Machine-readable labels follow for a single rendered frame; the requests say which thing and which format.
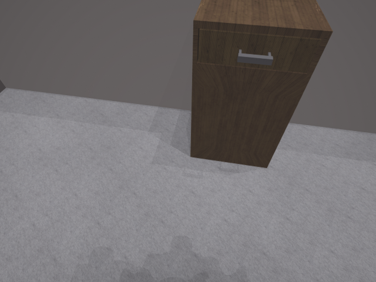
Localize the handle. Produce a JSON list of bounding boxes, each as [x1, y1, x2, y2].
[[237, 49, 273, 65]]

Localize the cabinet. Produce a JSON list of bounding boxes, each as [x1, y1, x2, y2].
[[190, 0, 333, 168]]

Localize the drawer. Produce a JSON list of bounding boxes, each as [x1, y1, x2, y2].
[[198, 29, 321, 73]]

